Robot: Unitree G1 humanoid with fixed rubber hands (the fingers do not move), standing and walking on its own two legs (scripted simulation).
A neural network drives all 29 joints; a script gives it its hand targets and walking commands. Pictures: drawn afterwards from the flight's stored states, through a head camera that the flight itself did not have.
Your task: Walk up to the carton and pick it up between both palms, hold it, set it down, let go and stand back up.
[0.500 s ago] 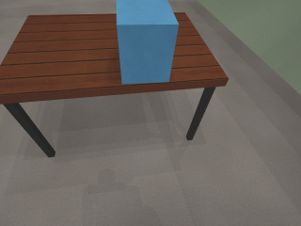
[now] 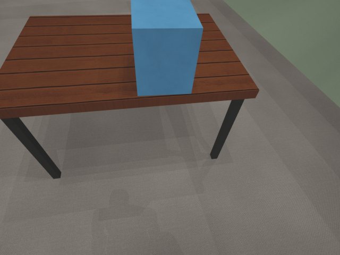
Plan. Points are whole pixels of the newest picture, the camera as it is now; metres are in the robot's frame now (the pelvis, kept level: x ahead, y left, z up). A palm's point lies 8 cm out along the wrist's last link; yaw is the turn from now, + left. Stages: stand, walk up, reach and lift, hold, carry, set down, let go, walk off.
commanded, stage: walk up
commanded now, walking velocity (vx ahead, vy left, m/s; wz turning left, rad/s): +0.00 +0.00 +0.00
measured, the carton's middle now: (162, 46) +0.86 +0.01 +0.02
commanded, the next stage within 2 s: none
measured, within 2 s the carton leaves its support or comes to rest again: neither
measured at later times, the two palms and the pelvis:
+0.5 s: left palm out of the picture +0.12 +0.15 -0.15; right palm out of the picture -0.03 -0.34 -0.16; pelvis +0.08 -0.10 -0.03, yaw +4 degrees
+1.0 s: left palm out of the picture +0.09 +0.12 -0.16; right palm (251, 173) +0.37 -0.29 -0.15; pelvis +0.25 -0.08 -0.03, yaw +13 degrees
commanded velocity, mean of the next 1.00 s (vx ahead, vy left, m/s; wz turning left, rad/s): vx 0.00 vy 0.00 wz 0.00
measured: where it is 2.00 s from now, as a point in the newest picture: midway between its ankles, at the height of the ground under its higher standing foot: (177, 229)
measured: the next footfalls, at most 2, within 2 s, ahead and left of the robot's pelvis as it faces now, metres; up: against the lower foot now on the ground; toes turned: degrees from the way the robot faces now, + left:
right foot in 0.42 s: +0.20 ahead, -0.20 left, +0.00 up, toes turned -3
left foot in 0.92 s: +0.34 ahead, +0.07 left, +0.00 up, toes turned +11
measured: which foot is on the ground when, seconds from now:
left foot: down 0.00-0.42, up 0.44-0.90, down 0.92-1.00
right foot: down 0.00-0.06, up 0.08-0.40, down 0.42-0.92, up 0.94-1.00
